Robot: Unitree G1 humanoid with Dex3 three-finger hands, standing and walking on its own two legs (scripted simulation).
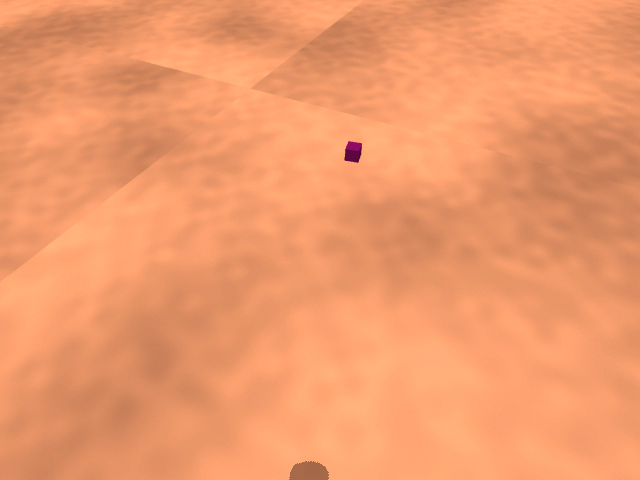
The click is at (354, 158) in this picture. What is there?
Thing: cube
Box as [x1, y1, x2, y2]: [345, 141, 361, 162]
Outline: 348,141 345,149 345,160 357,162 360,155 361,143
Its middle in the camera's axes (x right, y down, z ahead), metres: +0.19 -0.46 +2.03
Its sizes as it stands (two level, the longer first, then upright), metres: 0.073 0.073 0.073
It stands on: the floor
